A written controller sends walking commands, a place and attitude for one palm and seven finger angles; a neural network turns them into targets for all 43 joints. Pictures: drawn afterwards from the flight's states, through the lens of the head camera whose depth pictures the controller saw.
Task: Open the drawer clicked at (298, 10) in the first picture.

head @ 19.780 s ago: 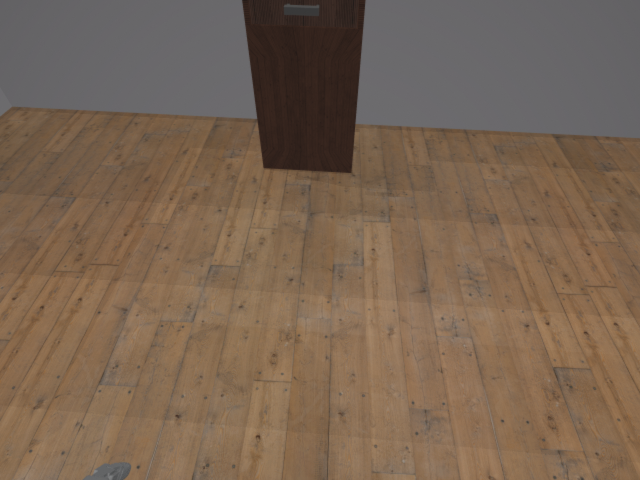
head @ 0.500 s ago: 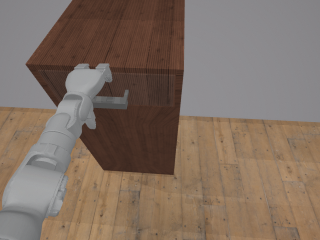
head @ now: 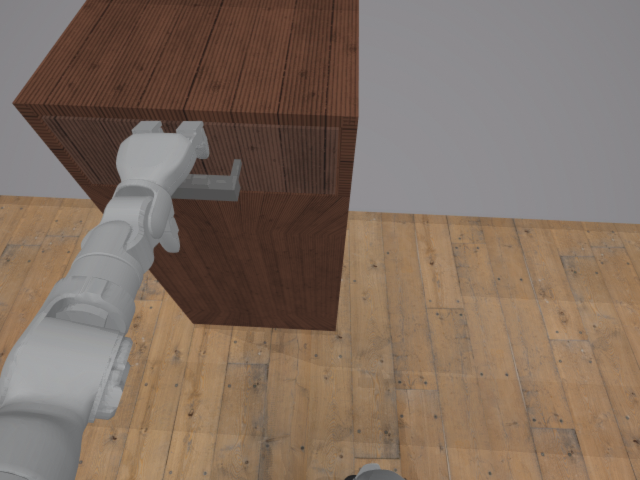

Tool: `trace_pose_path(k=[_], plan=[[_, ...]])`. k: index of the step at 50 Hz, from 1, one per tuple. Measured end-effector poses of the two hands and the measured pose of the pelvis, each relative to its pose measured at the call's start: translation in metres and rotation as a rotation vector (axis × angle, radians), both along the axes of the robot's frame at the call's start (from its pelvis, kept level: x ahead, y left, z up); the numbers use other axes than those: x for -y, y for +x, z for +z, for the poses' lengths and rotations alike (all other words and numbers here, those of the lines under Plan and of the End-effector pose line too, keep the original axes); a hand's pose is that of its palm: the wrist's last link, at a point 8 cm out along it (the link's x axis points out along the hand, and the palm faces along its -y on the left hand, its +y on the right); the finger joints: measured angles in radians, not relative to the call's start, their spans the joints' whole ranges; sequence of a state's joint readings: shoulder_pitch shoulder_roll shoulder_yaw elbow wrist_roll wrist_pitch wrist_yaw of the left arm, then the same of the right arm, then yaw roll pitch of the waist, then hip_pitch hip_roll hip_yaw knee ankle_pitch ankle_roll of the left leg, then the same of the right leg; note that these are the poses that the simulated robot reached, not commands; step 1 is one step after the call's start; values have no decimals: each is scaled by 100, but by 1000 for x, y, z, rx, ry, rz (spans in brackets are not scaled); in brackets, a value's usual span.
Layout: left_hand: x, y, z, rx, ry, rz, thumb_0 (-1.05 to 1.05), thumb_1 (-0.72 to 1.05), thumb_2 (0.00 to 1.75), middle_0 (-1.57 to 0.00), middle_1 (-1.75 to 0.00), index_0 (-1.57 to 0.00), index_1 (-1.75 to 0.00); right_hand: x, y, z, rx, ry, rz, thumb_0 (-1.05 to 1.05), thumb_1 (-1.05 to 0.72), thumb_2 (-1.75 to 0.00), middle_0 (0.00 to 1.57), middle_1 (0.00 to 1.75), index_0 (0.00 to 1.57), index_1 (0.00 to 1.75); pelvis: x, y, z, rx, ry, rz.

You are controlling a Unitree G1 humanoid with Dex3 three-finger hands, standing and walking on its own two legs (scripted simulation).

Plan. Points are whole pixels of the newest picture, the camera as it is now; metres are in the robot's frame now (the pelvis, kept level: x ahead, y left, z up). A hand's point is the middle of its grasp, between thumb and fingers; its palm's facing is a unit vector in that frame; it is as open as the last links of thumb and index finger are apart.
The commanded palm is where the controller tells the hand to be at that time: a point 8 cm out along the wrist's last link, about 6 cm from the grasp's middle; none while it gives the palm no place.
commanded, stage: lower the fingers behind the handle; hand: left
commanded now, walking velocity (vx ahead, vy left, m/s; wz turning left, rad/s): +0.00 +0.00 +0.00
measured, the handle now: (197, 175) +0.54 +0.15 +0.02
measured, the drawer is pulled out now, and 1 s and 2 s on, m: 0.00 0.00 0.00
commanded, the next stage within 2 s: lift the fingers back up to retry in 1.06 s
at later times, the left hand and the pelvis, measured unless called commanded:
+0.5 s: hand (173, 201) +0.48 +0.18 +0.03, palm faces -0.02 -0.01 -1.00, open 13.8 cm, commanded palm +0.46 +0.18 +0.07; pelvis +0.00 +0.01 -0.01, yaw -1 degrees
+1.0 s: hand (174, 199) +0.49 +0.18 +0.03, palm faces -0.02 +0.00 -1.00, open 13.8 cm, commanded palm +0.47 +0.19 +0.06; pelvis -0.02 +0.02 -0.02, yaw -1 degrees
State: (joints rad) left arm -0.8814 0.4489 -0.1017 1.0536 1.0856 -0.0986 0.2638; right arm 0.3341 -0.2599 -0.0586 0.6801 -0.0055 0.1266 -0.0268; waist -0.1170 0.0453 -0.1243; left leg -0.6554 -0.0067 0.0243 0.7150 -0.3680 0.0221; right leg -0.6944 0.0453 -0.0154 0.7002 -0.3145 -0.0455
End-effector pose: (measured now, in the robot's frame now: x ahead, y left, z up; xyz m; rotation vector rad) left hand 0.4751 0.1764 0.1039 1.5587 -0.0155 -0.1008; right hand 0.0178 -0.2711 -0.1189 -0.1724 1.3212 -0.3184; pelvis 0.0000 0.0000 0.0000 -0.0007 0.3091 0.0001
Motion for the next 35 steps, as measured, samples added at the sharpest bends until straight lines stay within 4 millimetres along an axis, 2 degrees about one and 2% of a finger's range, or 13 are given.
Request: trace_pose_path(k=[11,28,35], plan=[[-4,-4,-12,-13,-13,-7,0,-48,30,-31,-121,-32,-121,-10,-17,-2,-44,9,-20,0,-91,-90,20,30,20,30,-6,1,-2,-9,-6,-5],[-4,-12,-21,39,4,-7,0,-48,30,-24,-120,-32,-120,-21,-7,-8,-7,17,3,0,-91,-90,21,30,20,30,-16,-6,-10,-21,-13,-3],[-3,-9,-20,42,11,3,0,-49,30,-25,-125,-32,-120,-23,-12,-10,-4,10,9,0,-91,-90,21,30,20,30,-17,-12,-14,-31,-15,0]])
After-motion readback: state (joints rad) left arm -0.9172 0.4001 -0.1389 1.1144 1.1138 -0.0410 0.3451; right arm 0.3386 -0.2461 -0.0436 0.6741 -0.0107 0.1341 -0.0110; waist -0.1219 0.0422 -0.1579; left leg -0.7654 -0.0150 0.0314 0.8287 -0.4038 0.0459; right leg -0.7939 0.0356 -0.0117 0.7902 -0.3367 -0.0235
